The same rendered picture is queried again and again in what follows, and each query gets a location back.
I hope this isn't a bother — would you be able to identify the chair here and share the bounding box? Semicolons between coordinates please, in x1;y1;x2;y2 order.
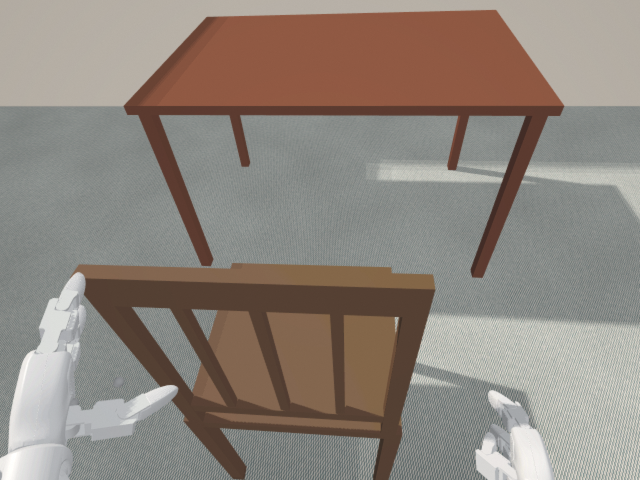
70;263;435;480

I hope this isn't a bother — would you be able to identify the table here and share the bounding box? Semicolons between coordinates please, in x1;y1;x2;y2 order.
124;10;564;278

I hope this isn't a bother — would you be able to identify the robot right hand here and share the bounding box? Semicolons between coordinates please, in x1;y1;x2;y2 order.
476;390;555;480

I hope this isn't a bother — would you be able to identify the robot left hand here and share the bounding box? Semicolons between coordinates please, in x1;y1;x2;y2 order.
8;272;178;454

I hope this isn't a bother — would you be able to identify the robot left forearm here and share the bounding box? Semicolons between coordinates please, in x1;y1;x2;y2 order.
0;444;73;480

